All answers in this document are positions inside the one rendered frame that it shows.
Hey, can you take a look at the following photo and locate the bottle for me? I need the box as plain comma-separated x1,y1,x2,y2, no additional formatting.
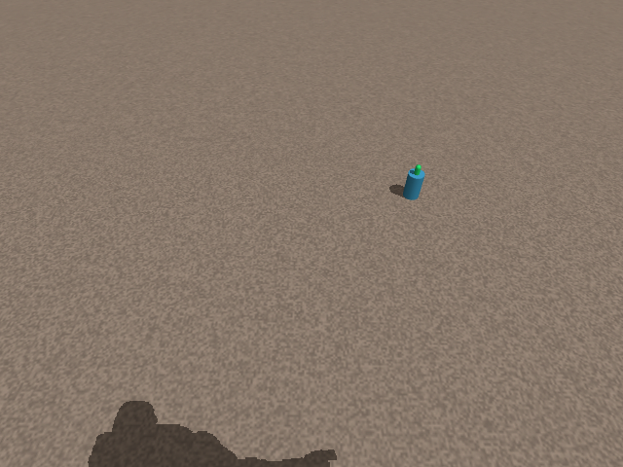
403,164,425,200

